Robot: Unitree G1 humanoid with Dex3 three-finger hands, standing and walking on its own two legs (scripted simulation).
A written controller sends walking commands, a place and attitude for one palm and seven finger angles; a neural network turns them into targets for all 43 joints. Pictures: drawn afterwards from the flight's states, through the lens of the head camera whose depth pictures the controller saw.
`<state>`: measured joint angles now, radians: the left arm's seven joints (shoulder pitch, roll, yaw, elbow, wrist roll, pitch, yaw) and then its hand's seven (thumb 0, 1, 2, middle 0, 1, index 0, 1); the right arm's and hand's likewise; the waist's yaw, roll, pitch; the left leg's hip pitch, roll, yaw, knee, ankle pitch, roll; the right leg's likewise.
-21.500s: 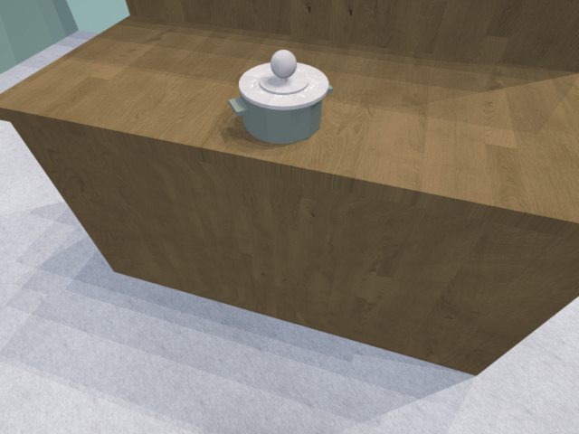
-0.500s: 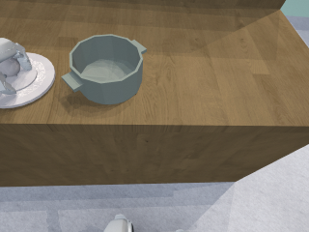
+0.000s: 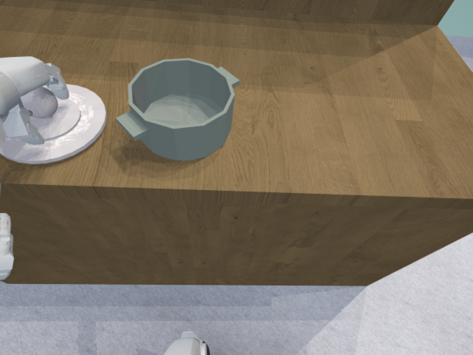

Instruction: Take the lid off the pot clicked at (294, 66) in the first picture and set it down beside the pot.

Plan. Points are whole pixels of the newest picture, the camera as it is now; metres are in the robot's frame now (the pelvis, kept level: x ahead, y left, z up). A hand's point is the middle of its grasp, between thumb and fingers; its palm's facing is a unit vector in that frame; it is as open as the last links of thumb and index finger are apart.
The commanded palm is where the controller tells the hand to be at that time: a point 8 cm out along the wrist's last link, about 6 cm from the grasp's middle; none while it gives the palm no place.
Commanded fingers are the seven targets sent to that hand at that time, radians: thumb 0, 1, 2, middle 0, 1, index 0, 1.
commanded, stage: raise the empty hand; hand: left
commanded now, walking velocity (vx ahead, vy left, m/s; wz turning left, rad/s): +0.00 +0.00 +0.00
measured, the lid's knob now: (39, 102) +0.51 +0.33 +0.11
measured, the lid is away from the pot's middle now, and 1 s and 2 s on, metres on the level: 0.24 0.24 0.24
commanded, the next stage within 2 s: draw the hand back to the body in 1.12 s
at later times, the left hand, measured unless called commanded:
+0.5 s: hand (8, 80) +0.47 +0.32 +0.18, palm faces -0.33 -0.08 -0.94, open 11.0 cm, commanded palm +0.49 +0.31 +0.25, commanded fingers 0.00 -0.10 0.83 -0.43 -0.70 -0.43 -0.70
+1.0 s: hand out of the picture +0.48 +0.32 +0.23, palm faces -0.27 -0.09 -0.96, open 11.0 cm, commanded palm +0.49 +0.31 +0.30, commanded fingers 0.00 -0.10 0.83 -0.43 -0.70 -0.43 -0.70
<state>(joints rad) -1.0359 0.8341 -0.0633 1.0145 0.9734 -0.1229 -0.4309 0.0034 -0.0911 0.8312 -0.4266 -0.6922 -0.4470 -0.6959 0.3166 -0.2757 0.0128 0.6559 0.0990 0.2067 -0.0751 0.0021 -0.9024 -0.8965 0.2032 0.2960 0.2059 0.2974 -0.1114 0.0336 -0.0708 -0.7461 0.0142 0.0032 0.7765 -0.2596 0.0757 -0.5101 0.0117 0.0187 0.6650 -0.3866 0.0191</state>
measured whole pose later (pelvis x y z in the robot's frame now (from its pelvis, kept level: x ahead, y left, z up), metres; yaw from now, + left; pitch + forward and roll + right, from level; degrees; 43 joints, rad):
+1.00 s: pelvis +0.00 +0.01 +0.01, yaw +1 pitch +10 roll -4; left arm -1.29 0.82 -0.16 1.08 1.01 0.02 -0.51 0.00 -0.09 0.83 -0.45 -0.70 -0.45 -0.70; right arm 0.33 -0.28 0.02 0.67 0.10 0.16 -0.05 0.00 -0.90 -0.90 0.20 0.30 0.21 0.30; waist -0.12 0.03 -0.07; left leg -0.63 -0.02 0.02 0.65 -0.21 0.10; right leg -0.39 -0.02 0.03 0.55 -0.34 0.00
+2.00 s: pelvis +0.02 -0.04 +0.03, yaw +0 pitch +0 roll -1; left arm -0.62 0.55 0.32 0.42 0.00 -0.06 0.06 0.00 -0.04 0.83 -0.43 -0.68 -0.43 -0.67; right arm 0.19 -0.23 0.08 0.60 0.06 0.00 -0.06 0.01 -0.90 -0.90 0.20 0.30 0.21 0.30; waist -0.01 0.01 0.02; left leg -0.31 0.02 0.02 0.47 -0.17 0.02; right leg -0.10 0.01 0.05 0.38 -0.29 0.01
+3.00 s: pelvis +0.04 -0.07 +0.04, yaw +0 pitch -4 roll +0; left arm 0.13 0.38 0.42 -0.34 -0.13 -0.10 0.07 0.02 0.88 0.90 -0.21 -0.31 -0.21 -0.30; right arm 0.13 -0.23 0.02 0.66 0.02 -0.06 -0.07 0.01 -0.90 -0.90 0.20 0.30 0.20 0.30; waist 0.06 0.05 0.03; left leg -0.15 0.03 0.02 0.39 -0.18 -0.02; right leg 0.04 0.03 0.04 0.32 -0.30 -0.02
